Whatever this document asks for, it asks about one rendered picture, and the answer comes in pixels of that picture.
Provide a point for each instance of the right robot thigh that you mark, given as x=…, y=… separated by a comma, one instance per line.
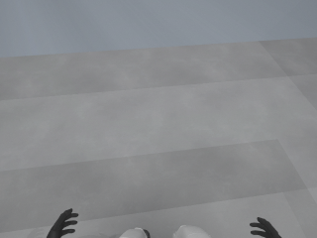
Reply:
x=190, y=232

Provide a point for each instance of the robot left hand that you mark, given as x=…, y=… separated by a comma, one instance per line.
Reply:
x=56, y=231

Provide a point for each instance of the robot right hand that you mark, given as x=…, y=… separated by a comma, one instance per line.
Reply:
x=270, y=232

